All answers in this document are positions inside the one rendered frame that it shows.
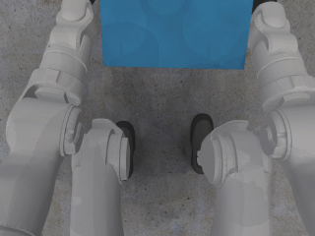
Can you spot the right robot forearm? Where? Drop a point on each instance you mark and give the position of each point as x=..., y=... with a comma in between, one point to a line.
x=279, y=67

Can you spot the left robot forearm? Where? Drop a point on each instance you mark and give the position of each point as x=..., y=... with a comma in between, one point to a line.
x=66, y=58

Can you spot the robot right thigh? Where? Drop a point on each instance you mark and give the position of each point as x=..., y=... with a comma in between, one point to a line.
x=234, y=164

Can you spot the carton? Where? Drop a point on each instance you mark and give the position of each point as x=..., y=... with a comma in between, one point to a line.
x=186, y=34

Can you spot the left robot upper arm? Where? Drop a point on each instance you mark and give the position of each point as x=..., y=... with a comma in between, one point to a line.
x=41, y=134

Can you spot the right robot upper arm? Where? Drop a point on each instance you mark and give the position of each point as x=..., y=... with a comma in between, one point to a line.
x=288, y=135

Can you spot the right robot hand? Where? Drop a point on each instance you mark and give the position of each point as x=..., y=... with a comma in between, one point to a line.
x=256, y=3

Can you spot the left robot foot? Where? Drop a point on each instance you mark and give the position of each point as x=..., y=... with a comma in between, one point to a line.
x=129, y=133

